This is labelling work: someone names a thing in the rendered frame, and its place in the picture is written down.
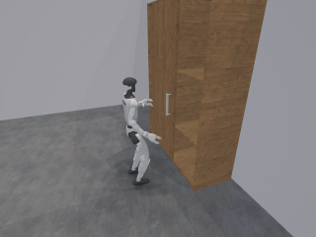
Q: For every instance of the handle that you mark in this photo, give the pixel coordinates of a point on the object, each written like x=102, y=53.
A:
x=167, y=104

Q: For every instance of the robot left hand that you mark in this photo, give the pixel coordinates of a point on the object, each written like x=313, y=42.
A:
x=145, y=103

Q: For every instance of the robot right upper arm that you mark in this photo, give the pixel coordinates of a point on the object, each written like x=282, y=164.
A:
x=132, y=110

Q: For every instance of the robot right hand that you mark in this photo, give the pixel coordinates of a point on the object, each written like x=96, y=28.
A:
x=152, y=137

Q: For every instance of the right robot forearm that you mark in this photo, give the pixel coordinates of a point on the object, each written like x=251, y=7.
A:
x=138, y=129

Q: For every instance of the robot torso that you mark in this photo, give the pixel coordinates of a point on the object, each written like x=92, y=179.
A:
x=129, y=129

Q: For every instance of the robot right foot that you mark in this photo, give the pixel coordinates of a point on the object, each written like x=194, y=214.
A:
x=141, y=182

